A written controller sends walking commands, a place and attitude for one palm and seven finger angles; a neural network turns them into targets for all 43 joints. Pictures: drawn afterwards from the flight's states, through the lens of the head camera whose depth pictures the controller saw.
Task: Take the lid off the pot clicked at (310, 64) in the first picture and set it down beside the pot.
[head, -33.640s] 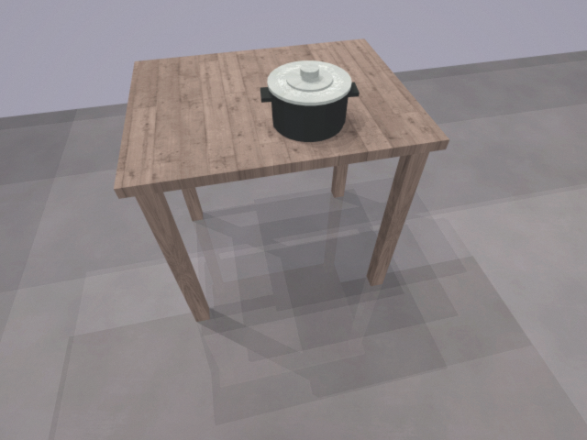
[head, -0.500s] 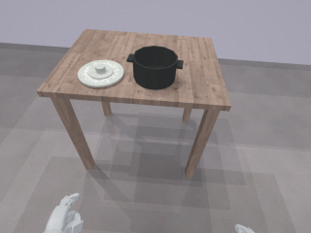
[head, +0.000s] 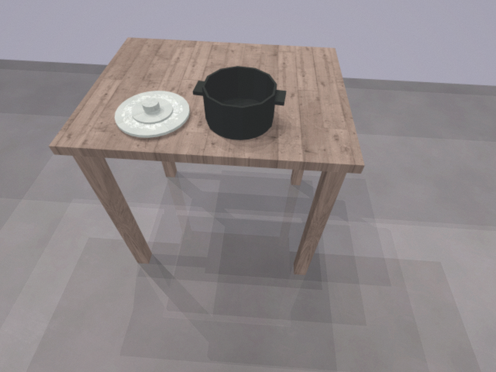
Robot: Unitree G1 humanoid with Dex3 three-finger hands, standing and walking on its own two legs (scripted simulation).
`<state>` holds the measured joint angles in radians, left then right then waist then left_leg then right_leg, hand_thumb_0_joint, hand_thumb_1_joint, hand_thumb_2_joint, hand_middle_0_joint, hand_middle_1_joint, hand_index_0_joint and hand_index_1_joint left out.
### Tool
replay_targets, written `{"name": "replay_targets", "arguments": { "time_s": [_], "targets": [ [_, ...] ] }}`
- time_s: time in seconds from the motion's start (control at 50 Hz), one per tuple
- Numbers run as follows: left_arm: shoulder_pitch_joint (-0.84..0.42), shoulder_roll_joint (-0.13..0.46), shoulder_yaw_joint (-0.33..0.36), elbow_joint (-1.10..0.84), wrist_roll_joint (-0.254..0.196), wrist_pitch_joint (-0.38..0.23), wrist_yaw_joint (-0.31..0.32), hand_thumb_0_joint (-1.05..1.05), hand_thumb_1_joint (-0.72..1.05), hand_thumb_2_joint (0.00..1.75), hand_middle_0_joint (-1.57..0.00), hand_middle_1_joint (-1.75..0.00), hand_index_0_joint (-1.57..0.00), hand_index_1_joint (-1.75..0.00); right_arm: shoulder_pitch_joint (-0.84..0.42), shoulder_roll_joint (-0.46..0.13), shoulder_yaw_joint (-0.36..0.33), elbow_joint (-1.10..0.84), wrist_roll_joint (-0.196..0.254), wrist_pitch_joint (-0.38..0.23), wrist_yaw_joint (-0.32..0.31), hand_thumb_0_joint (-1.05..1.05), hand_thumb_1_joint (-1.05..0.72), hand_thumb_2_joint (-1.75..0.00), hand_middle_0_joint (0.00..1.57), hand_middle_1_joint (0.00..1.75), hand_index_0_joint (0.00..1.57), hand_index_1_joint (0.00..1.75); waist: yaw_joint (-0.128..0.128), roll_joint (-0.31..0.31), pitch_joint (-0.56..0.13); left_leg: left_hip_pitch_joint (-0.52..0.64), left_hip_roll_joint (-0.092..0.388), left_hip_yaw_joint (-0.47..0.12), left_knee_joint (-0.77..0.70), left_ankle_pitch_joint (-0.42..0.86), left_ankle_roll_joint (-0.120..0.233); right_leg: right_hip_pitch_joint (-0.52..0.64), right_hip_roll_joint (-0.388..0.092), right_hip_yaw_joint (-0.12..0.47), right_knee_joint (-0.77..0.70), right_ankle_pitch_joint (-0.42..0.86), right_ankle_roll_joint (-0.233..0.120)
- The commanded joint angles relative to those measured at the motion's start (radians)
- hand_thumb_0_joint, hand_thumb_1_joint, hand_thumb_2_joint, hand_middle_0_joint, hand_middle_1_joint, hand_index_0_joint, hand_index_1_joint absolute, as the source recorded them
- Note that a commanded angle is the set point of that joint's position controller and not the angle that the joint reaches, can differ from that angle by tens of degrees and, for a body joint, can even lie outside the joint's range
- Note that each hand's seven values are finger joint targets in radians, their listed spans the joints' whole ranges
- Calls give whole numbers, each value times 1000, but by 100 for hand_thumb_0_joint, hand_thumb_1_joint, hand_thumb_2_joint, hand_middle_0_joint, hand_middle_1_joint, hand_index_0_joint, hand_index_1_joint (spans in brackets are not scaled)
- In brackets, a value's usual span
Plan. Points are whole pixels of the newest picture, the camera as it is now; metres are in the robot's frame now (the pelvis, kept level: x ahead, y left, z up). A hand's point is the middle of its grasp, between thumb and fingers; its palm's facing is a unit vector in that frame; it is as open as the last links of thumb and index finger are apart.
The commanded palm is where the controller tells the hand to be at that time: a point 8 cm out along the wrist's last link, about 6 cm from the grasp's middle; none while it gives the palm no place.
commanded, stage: let the arm hang, fingers relaxed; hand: left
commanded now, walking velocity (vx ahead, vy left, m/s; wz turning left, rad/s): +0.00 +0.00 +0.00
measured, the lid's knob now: (150, 104) +0.74 +0.30 -0.01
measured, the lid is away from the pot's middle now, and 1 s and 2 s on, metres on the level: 0.24 0.24 0.24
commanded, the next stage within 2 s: look to check the result in 1.10 s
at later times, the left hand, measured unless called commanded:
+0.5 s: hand out of the picture -0.01 +0.16 -0.18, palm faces +0.04 -0.98 -0.18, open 7.3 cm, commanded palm none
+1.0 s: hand out of the picture -0.01 +0.16 -0.18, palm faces +0.03 -0.98 -0.18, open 7.3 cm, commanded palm none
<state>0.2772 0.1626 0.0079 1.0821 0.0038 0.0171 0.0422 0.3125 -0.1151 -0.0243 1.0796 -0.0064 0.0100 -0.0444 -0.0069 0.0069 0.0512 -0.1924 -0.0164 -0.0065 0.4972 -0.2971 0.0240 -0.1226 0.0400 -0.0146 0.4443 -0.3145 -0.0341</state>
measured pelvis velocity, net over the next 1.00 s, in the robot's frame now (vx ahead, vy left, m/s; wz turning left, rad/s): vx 0.00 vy -0.01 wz -0.02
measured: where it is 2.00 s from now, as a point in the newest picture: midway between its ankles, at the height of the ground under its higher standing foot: outside the picture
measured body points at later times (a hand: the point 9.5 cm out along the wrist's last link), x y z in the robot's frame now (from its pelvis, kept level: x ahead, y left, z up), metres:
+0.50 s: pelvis -0.01 -0.01 +0.00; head +0.01 +0.00 +0.45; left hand -0.01 +0.21 -0.16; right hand -0.03 -0.22 -0.16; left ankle -0.02 +0.10 -0.74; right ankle -0.05 -0.10 -0.74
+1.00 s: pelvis +0.00 -0.01 +0.00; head +0.02 +0.00 +0.45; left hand -0.01 +0.21 -0.16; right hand -0.03 -0.21 -0.16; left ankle -0.02 +0.10 -0.74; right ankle -0.05 -0.10 -0.74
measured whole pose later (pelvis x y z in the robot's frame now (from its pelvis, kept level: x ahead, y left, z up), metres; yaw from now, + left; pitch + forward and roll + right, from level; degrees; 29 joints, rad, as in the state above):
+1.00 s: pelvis +0.00 -0.01 +0.00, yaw -1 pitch +0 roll +0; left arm 0.28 0.12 0.02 1.12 0.01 0.00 0.05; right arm 0.31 -0.09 -0.03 1.12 0.00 0.00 -0.05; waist -0.01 -0.01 0.05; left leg -0.18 -0.01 0.01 0.46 -0.28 0.02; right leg -0.12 0.05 0.00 0.42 -0.29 -0.04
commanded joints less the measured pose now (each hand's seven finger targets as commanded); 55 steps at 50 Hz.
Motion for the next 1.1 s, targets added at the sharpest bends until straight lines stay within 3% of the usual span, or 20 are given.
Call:
{"name": "replay_targets", "arguments": {
  "time_s": [0.0,0.08,0.32,0.36,0.42,0.44,0.52,0.64,0.82,0.84,1.0,1.08],
  "targets": [
    [49,69,14,-19,1,-20,5,0,90,90,-20,-30,-20,-30,72,-99,-22,-21,1,-18,-6,0,-90,-90,20,30,20,30,0,-28,11,4,113,-80,-79,243,39,-36,-112,73,-71,247,-18],
    [47,64,16,-10,1,-21,6,0,90,90,-20,-30,-20,-30,71,-88,-21,-10,-1,-18,-7,0,-90,-90,20,30,20,30,1,4,28,-7,107,-74,-87,221,36,-41,-115,81,-75,238,-19],
    [53,63,22,-4,-1,-28,7,0,90,90,-20,-30,-20,-30,76,-80,-22,-2,1,-19,-9,0,-90,-90,20,30,20,30,-3,-6,3,12,102,-58,-72,241,26,-24,-122,93,-87,293,-16],
    [52,58,20,-3,0,-27,7,0,90,90,-20,-30,-20,-30,79,-77,-22,1,1,-17,-10,0,-90,-90,20,30,20,30,-5,5,27,8,106,-59,-80,225,26,-42,-117,92,-90,271,-17],
    [58,53,22,3,0,-27,6,0,90,90,-20,-30,-20,-30,79,-77,-22,3,1,-19,-10,0,-90,-90,20,30,20,30,-3,1,10,17,109,-64,-83,232,29,-37,-114,89,-89,262,-17],
    [60,51,20,2,2,-26,8,0,90,90,-20,-30,-20,-30,78,-75,-23,3,2,-18,-10,0,-90,-90,20,30,20,30,-4,-1,36,12,108,-65,-87,219,28,-57,-112,88,-92,245,-16],
    [65,47,20,10,0,-29,8,0,90,90,-20,-30,-20,-30,84,-77,-22,7,2,-21,-11,0,-90,-90,20,30,20,30,-5,2,5,29,111,-64,-83,251,30,-39,-113,88,-88,274,-16],
    [68,39,20,11,3,-27,9,0,90,90,-20,-30,-20,-30,85,-68,-23,9,3,-19,-12,0,-90,-90,20,30,20,30,-6,-8,37,15,112,-69,-96,211,30,-60,-105,85,-92,227,-15],
    [78,37,22,14,0,-29,8,0,90,90,-20,-30,-20,-30,83,-68,-23,13,2,-20,-12,0,-90,-90,20,30,20,30,-5,0,13,24,109,-60,-86,225,27,-49,-113,90,-92,253,-14],
    [75,36,20,12,2,-28,10,0,90,90,-20,-30,-20,-30,83,-63,-23,15,3,-19,-12,0,-90,-90,20,30,20,30,-6,-2,36,15,109,-63,-93,207,27,-65,-108,90,-92,230,-14],
    [79,37,23,13,0,-31,9,0,90,90,-20,-30,-20,-30,86,-68,-23,17,2,-25,-14,0,-90,-90,20,30,20,30,-4,-1,-11,45,114,-62,-84,278,30,-40,-112,87,-79,294,-13],
    [76,37,25,11,1,-31,11,0,90,90,-20,-30,-20,-30,87,-67,-24,19,3,-24,-15,0,-90,-90,20,30,20,30,-5,3,4,45,114,-56,-85,288,28,-46,-111,87,-76,305,-11]
  ]
}}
